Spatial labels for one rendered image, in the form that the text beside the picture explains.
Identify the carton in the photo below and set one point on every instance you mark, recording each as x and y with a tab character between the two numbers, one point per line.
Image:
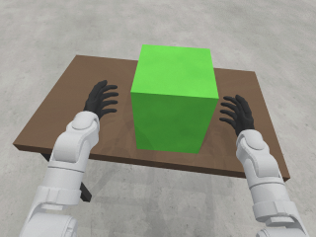
173	97

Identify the robot left hand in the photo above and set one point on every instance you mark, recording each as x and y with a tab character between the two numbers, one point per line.
95	101

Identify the robot right forearm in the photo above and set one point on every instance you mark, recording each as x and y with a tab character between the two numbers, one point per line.
272	204

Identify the robot left forearm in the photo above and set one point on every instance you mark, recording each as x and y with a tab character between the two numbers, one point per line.
61	184

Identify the robot right hand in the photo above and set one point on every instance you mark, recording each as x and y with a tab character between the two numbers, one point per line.
243	119

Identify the table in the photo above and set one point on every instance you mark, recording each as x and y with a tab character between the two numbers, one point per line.
117	140

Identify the robot left upper arm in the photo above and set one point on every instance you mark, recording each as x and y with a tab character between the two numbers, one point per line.
51	225

